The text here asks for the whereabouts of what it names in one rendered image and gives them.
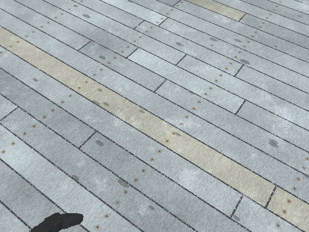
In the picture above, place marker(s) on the robot left hand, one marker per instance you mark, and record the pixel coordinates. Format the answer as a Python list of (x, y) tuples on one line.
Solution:
[(57, 222)]

